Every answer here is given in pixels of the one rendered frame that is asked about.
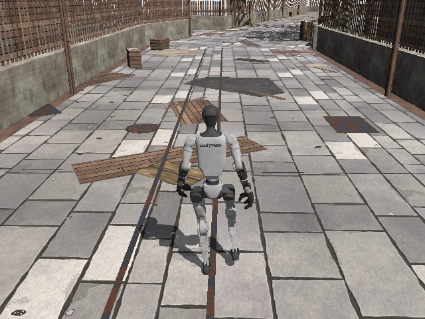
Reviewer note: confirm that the left robot foot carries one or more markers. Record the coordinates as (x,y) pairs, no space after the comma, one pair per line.
(207,269)

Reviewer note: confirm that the robot left forearm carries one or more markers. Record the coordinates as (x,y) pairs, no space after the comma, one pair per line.
(181,176)

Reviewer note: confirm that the right robot hand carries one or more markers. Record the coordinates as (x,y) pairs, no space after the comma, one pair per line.
(249,200)

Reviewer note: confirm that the robot right upper arm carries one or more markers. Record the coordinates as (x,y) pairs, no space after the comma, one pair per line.
(235,151)

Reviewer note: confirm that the robot left shin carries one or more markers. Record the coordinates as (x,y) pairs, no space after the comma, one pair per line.
(204,245)

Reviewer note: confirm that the robot right forearm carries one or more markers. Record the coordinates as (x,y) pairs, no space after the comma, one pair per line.
(242,174)

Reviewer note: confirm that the robot left upper arm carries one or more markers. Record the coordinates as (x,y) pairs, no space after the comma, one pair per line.
(187,152)

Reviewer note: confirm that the left robot hand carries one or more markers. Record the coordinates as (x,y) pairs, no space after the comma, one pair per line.
(186,187)

